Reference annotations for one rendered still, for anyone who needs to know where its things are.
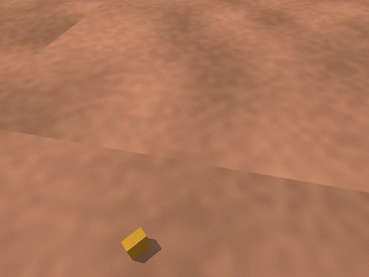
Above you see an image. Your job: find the carton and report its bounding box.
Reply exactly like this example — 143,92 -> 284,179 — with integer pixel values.
121,227 -> 150,260

